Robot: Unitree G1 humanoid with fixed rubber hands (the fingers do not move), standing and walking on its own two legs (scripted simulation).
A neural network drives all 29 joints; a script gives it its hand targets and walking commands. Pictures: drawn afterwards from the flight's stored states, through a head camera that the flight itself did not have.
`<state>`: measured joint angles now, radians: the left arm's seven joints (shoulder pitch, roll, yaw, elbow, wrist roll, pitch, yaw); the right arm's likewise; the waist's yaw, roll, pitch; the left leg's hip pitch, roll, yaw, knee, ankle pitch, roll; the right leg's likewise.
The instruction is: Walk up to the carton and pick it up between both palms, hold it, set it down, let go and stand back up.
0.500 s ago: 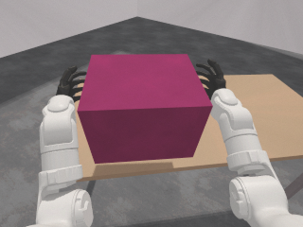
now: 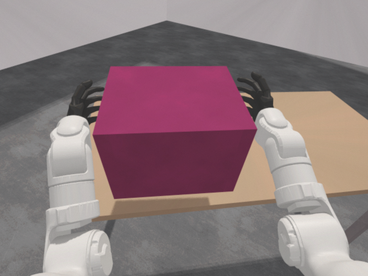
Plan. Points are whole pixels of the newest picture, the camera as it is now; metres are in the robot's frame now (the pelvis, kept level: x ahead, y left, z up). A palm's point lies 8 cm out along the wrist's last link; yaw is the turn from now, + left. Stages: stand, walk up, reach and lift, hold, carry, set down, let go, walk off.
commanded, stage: hold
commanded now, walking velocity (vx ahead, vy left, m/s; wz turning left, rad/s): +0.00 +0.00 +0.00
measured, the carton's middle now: (172, 129) +0.39 +0.01 +0.15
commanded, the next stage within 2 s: set down in 1.62 s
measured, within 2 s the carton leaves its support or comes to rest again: neither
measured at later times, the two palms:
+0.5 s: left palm (78, 119) +0.34 +0.20 +0.21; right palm (261, 110) +0.36 -0.17 +0.23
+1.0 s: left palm (80, 119) +0.35 +0.20 +0.21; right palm (261, 112) +0.36 -0.17 +0.22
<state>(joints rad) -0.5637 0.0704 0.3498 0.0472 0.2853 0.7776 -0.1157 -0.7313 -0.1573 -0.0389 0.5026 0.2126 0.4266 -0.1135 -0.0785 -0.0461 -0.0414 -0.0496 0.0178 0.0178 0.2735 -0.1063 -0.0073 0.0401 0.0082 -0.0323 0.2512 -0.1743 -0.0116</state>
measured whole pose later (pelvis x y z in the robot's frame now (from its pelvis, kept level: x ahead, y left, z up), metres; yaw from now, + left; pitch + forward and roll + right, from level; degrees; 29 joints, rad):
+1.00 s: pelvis +0.00 +0.00 +0.00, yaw +0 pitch -7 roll +0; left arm -0.57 0.07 0.34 0.05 0.29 0.78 -0.11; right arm -0.72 -0.15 -0.06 0.50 0.21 0.42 -0.11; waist -0.08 -0.04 -0.03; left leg -0.05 0.01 0.02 0.27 -0.10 0.00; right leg 0.04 0.00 -0.03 0.25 -0.17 -0.01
